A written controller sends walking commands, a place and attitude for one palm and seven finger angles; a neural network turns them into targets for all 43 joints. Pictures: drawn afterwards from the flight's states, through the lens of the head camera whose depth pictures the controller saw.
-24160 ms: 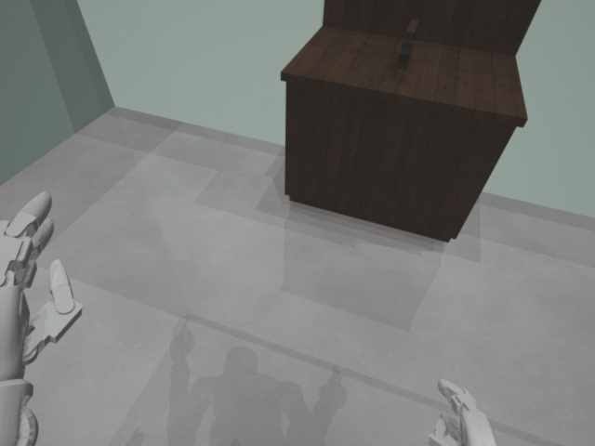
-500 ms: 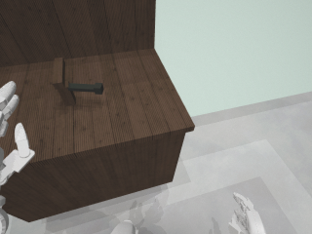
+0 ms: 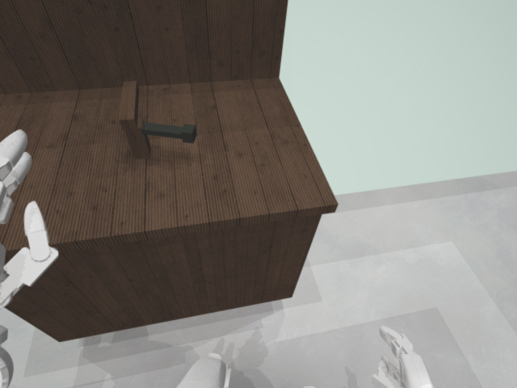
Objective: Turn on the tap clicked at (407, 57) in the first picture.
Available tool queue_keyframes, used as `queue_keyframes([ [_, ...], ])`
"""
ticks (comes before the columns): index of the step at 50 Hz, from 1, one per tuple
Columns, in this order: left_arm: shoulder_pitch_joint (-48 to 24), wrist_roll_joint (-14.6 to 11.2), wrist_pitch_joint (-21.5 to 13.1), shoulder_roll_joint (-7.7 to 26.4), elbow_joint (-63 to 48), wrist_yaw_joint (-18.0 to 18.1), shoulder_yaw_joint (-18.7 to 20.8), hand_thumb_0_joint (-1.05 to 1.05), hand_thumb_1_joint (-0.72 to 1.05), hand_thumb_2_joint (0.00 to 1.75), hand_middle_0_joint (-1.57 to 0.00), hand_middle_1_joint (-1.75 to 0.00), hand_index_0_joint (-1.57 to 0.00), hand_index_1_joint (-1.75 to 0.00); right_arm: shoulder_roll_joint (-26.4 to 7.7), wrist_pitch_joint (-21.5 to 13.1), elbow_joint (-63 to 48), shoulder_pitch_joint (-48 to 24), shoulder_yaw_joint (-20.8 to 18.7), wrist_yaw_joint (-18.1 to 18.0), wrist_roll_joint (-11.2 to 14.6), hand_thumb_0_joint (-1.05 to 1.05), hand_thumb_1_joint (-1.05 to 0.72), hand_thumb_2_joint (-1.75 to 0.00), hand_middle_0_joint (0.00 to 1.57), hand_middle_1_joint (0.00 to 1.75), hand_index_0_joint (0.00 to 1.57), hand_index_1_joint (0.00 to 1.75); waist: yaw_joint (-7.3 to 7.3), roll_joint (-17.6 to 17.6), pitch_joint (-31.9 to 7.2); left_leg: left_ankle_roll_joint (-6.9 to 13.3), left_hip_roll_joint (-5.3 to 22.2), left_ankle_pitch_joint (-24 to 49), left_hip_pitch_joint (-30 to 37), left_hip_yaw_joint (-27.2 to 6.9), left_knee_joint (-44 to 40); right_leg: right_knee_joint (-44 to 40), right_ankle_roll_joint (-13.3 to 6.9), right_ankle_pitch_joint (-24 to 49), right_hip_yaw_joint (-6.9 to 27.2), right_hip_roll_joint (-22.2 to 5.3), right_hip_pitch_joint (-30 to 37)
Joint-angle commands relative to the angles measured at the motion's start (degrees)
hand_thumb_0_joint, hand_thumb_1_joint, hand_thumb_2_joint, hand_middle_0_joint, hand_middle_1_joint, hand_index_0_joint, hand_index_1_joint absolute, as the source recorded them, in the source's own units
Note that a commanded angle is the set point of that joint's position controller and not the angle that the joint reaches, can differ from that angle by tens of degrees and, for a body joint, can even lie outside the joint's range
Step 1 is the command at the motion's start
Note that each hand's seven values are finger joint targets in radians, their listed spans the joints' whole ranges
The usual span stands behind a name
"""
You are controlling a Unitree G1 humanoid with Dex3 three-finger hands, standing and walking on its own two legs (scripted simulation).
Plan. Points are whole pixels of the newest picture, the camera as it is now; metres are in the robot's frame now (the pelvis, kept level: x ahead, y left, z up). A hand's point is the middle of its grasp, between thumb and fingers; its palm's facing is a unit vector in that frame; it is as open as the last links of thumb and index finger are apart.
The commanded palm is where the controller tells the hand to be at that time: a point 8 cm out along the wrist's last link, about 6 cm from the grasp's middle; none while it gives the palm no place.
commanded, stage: step back with the hand held close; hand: left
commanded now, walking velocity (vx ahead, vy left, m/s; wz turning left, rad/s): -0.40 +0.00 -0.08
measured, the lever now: (189, 133) +0.59 +0.20 +0.03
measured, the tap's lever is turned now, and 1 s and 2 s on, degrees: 71 71 71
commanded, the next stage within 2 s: stop stepping back and stand still in 0.20 s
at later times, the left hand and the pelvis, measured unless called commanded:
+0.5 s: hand (51, 325) +0.14 +0.21 +0.18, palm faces +0.29 -0.85 -0.45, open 7.4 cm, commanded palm +0.09 +0.26 +0.20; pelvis -0.08 -0.02 +0.02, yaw -3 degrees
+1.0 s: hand out of the picture +0.11 +0.23 +0.18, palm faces +0.43 -0.84 -0.34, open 7.4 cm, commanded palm +0.05 +0.27 +0.20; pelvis -0.10 -0.01 +0.01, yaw +0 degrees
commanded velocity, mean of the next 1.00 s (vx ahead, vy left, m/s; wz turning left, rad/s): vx -0.04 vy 0.01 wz -0.02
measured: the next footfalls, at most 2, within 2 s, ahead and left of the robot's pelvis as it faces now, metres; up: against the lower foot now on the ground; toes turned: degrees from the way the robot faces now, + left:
left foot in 0.08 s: +0.08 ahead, +0.13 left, +0.00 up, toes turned +1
right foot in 0.34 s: -0.01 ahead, -0.12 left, +0.00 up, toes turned -1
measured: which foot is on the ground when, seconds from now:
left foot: up 0.00-0.06, down 0.08-0.36, up 0.38-0.58, down 0.60-1.00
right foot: down 0.00-0.08, up 0.10-0.32, down 0.34-1.00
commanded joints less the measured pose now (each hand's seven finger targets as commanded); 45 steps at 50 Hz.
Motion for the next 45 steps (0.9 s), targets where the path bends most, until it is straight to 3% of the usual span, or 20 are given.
queue_keyframes([
  [1, -6.67, -0.12, -1.60, 9.82, -8.79, 1.13, 6.28, 0.00, 0.90, 0.90, -0.20, -0.30, -0.20, -0.30, -5.41, -1.70, -8.15, -4.76, -1.10, -1.20, 0.47, 0.00, -0.90, -0.90, 0.20, 0.30, 0.20, 0.30, -1.60, -9.72, -5.28, 1.16, 2.23, 1.42, 13.85, 2.11, -14.98, -10.79, -7.19, 10.03, 7.50, -12.54, -1.71],
  [2, -7.67, -0.08, -1.44, 10.49, -8.08, 1.31, 6.88, 0.00, 0.90, 0.90, -0.20, -0.30, -0.20, -0.30, -6.30, -1.75, -7.87, -5.12, -1.44, -1.97, 0.61, 0.00, -0.90, -0.90, 0.20, 0.30, 0.20, 0.30, -1.86, -3.72, -4.78, 1.55, 1.93, 8.07, 16.75, 2.96, -27.60, -4.92, -5.05, 11.87, 5.33, -9.64, -0.85],
  [3, -7.72, -0.17, -2.40, 9.13, -9.41, 1.35, 6.41, 0.00, 0.90, 0.90, -0.20, -0.30, -0.20, -0.30, -8.26, -2.16, -8.77, -4.84, -2.22, -2.35, 0.68, 0.00, -0.90, -0.90, 0.20, 0.30, 0.20, 0.30, -1.07, 9.44, -6.91, 5.45, 10.94, 17.68, 20.02, -7.33, -33.44, 3.58, -1.75, 5.94, 1.68, -3.46, -3.57],
  [4, -8.21, -0.16, -3.10, 9.30, -11.05, 1.78, 6.68, 0.00, 0.90, 0.90, -0.20, -0.30, -0.20, -0.30, -7.90, -2.95, -10.00, -4.61, -2.58, -2.30, 0.75, 0.00, -0.90, -0.90, 0.20, 0.30, 0.20, 0.30, -0.56, 18.82, -9.59, 8.91, 20.17, 31.59, 23.15, -13.91, -34.67, 14.50, -0.26, -13.66, -0.49, 0.95, -7.62],
  [5, -7.59, -1.01, -4.02, 8.58, -8.89, 1.53, 5.94, 0.00, 0.90, 0.90, -0.20, -0.30, -0.20, -0.30, -7.69, -4.01, -8.91, -3.75, -3.21, -1.78, 1.41, 0.00, -0.90, -0.90, 0.20, 0.30, 0.20, 0.30, -0.63, 14.56, -12.51, 9.18, 20.67, 25.94, 21.33, -11.63, -35.74, 23.45, -1.05, -18.69, 2.63, 2.72, -4.74],
  [6, -9.01, -1.39, -3.61, 8.41, -10.63, 1.15, 5.74, 0.00, 0.90, 0.90, -0.20, -0.30, -0.20, -0.30, -8.21, -4.77, -8.74, -2.85, -3.61, -1.30, 0.37, 0.00, -0.90, -0.90, 0.20, 0.30, 0.20, 0.30, -1.20, 17.72, -11.75, 10.38, 20.67, 22.84, 18.47, -14.39, -36.12, 27.61, -0.56, -18.75, 3.31, 2.88, -5.25],
  [8, -10.87, -1.44, -2.35, 7.70, -12.62, 0.94, 4.83, 0.00, 0.90, 0.90, -0.20, -0.30, -0.20, -0.30, -7.62, -5.71, -7.49, -2.52, -3.85, -0.67, 0.21, 0.00, -0.90, -0.90, 0.20, 0.30, 0.20, 0.30, -1.32, 14.09, -9.74, 10.98, 18.93, 28.63, 20.76, -11.26, -33.93, 25.38, -0.26, -16.19, 3.81, 2.18, -6.05],
  [13, -5.03, -0.72, -0.63, 6.48, -11.52, 0.52, 3.85, 0.00, 0.90, 0.90, -0.20, -0.30, -0.20, -0.30, -7.39, -5.23, -9.23, -5.20, -2.51, 0.39, 0.69, 0.00, -0.90, -0.90, 0.20, 0.30, 0.20, 0.30, 0.00, 18.08, -7.42, 7.56, 15.71, 4.08, 14.37, -6.65, -38.46, 1.60, -1.14, -10.87, -1.05, 2.65, 6.34],
  [16, -3.01, -0.09, -0.52, 8.47, -8.38, 0.24, 5.94, 0.00, 0.90, 0.90, -0.20, -0.30, -0.20, -0.30, -7.55, -4.48, -9.91, -4.71, -2.72, 0.08, 0.72, 0.00, -0.90, -0.90, 0.20, 0.30, 0.20, 0.30, 0.77, 11.32, -8.18, 3.89, 10.68, -5.49, 12.65, -1.84, -30.32, -16.14, -2.24, -1.12, -3.08, 2.34, 13.09],
  [17, -1.68, 0.49, -0.28, 10.35, -6.76, 0.17, 7.15, 0.00, 0.90, 0.90, -0.20, -0.30, -0.20, -0.30, -7.25, -3.78, -9.86, -3.67, -3.00, 0.07, 0.71, 0.00, -0.90, -0.90, 0.20, 0.30, 0.20, 0.30, 0.14, 3.97, -8.43, 2.18, 6.59, -7.87, 12.14, 2.04, -21.32, -20.30, -4.52, 0.03, 0.86, -2.44, 11.45],
  [18, -2.74, 0.13, -0.20, 10.70, -6.38, 0.29, 6.63, 0.00, 0.90, 0.90, -0.20, -0.30, -0.20, -0.30, -6.01, -3.04, -10.59, -3.71, -2.67, -0.24, 1.46, 0.00, -0.90, -0.90, 0.20, 0.30, 0.20, 0.30, 0.16, -8.51, -8.16, -0.33, 1.76, -6.95, 9.73, 7.35, -5.04, -24.53, -9.61, -5.87, 16.00, -13.47, 6.47],
  [19, -0.68, -1.05, 1.13, 8.69, -3.99, 0.40, 5.46, 0.00, 0.90, 0.90, -0.20, -0.30, -0.20, -0.30, -7.00, -2.98, -10.49, -2.05, -3.47, -0.45, 2.41, 0.00, -0.90, -0.90, 0.20, 0.30, 0.20, 0.30, 0.39, -15.75, -8.88, -0.15, -0.16, -2.85, 8.89, 3.16, 6.94, -25.90, -13.22, -5.08, 23.23, -19.87, 2.59],
  [22, -1.81, -1.09, 2.37, 9.55, -4.13, 1.25, 6.87, 0.00, 0.90, 0.90, -0.20, -0.30, -0.20, -0.30, -5.42, -2.08, -10.15, -5.05, -1.14, -0.77, 2.44, 0.00, -0.90, -0.90, 0.20, 0.30, 0.20, 0.30, -1.87, -6.89, -10.26, 0.97, 2.48, -0.47, 8.40, 0.43, -0.55, -16.93, -10.65, 6.31, 13.17, -16.33, 8.20],
  [27, -1.04, -0.46, 1.98, 9.73, -3.70, 2.75, 7.03, 0.00, 0.90, 0.90, -0.20, -0.30, -0.20, -0.30, -7.42, -3.46, -9.68, -5.01, -2.73, -2.05, 2.26, 0.00, -0.90, -0.90, 0.20, 0.30, 0.20, 0.30, -1.46, -5.45, -8.94, 3.48, 1.16, 6.55, 18.69, 5.43, -29.16, -14.23, -6.65, 3.65, 9.85, -12.94, 12.93],
  [31, 2.40, -1.15, 0.93, 9.55, -9.76, 2.12, 6.41, 0.00, 0.90, 0.90, -0.20, -0.30, -0.20, -0.30, -10.98, -4.79, -10.56, -3.82, -5.18, -1.75, 3.36, 0.00, -0.90, -0.90, 0.20, 0.30, 0.20, 0.30, -0.16, 5.78, -11.82, 5.86, 10.30, 24.81, 25.37, -2.54, -31.67, -6.52, -2.51, 5.50, 2.63, -3.91, 13.06],
  [33, 1.18, -0.26, 0.83, 8.64, -10.32, 1.98, 6.12, 0.00, 0.90, 0.90, -0.20, -0.30, -0.20, -0.30, -8.62, -4.48, -9.44, -4.43, -3.40, -1.67, 3.14, 0.00, -0.90, -0.90, 0.20, 0.30, 0.20, 0.30, -0.92, 15.42, -7.70, 6.37, 9.77, 18.05, 20.50, -3.28, -33.71, -5.05, -1.05, -1.25, -3.01, -1.52, 10.16],
  [35, -0.49, -0.01, 0.73, 7.76, -5.13, 1.92, 5.72, 0.00, 0.90, 0.90, -0.20, -0.30, -0.20, -0.30, -8.93, -4.82, -8.31, -4.53, -3.36, -1.61, 3.24, 0.00, -0.90, -0.90, 0.20, 0.30, 0.20, 0.30, -0.67, 9.30, -4.18, 6.12, 9.36, 7.96, 14.56, -2.98, -33.36, -9.02, -0.93, -2.91, -3.08, -0.64, 12.04],
  [38, -4.11, -0.17, 0.61, 6.68, -1.34, 1.36, 4.37, 0.00, 0.90, 0.90, -0.20, -0.30, -0.20, -0.30, -9.20, -4.78, -7.72, -3.58, -3.79, -1.64, 2.81, 0.00, -0.90, -0.90, 0.20, 0.30, 0.20, 0.30, -1.59, -2.22, -3.27, 4.79, 4.81, -3.93, 14.90, 0.81, -26.97, -16.00, -3.12, -13.43, 4.07, -3.78, 7.32],
  [40, -6.54, -0.10, 0.97, 5.97, -1.23, 1.33, 2.99, 0.00, 0.90, 0.90, -0.20, -0.30, -0.20, -0.30, -8.70, -4.47, -7.21, -3.92, -3.20, -1.73, 2.32, 0.00, -0.90, -0.90, 0.20, 0.30, 0.20, 0.30, -2.12, -1.02, -2.39, 4.95, 3.79, -6.00, 17.44, 1.62, -24.67, -18.24, -4.82, -21.57, 6.88, -5.22, 1.78],
  [45, -10.09, 0.69, 1.95, 5.70, -1.63, 2.01, 2.01, 0.00, 0.90, 0.90, -0.20, -0.30, -0.20, -0.30, -8.08, -4.51, -7.31, -5.61, -1.82, -1.95, 2.14, 0.00, -0.90, -0.90, 0.20, 0.30, 0.20, 0.30, -1.04, 7.83, -1.49, 6.62, 8.57, -13.68, 12.70, -5.44, -36.22, -9.41, -2.15, -12.52, -1.14, 0.57, 7.22],
])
